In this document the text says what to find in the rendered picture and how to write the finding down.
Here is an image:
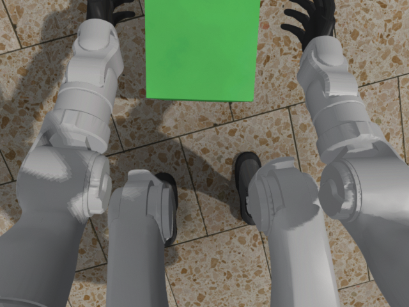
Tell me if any carton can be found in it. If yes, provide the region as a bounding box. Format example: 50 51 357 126
144 0 260 102

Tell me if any right robot upper arm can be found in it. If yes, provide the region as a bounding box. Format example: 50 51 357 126
318 156 409 307

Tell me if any right robot foot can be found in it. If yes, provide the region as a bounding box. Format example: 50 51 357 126
235 152 261 226

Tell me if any left robot hand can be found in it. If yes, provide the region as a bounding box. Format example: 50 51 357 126
86 0 135 27

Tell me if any left robot foot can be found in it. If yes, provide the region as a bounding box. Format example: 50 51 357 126
155 173 178 247

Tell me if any left robot upper arm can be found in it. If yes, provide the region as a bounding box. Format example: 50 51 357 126
0 146 112 307

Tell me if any left robot forearm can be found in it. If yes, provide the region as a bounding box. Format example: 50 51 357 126
16 19 124 209

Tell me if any right robot forearm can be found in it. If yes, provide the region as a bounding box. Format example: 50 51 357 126
297 36 409 167

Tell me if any robot foot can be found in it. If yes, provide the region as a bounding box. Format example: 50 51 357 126
235 152 261 226
155 173 178 247

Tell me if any right robot hand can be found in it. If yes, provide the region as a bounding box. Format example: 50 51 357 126
281 0 336 52

